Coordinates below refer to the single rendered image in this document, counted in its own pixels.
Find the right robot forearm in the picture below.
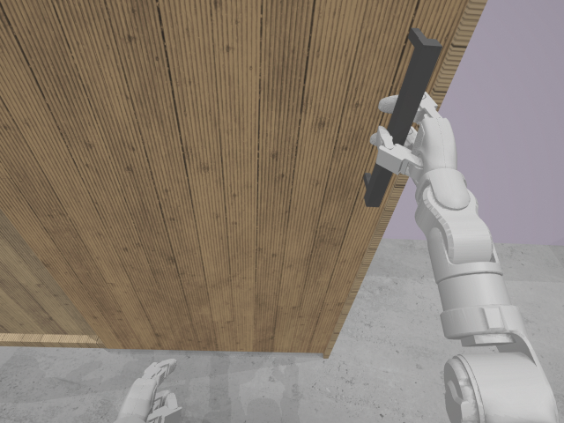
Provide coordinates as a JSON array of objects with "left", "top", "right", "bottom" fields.
[{"left": 415, "top": 168, "right": 559, "bottom": 423}]

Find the robot right hand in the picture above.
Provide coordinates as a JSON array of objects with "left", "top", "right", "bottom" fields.
[{"left": 370, "top": 92, "right": 457, "bottom": 187}]

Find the handle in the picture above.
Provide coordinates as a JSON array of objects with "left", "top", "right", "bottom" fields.
[{"left": 363, "top": 27, "right": 442, "bottom": 207}]

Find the right robot upper arm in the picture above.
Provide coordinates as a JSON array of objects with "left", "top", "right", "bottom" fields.
[{"left": 444, "top": 352, "right": 557, "bottom": 423}]

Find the robot left hand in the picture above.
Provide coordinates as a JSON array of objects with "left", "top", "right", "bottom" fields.
[{"left": 117, "top": 359, "right": 182, "bottom": 423}]

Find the wardrobe door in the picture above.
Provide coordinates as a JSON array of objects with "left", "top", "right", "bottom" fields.
[
  {"left": 0, "top": 0, "right": 469, "bottom": 353},
  {"left": 0, "top": 208, "right": 97, "bottom": 335}
]

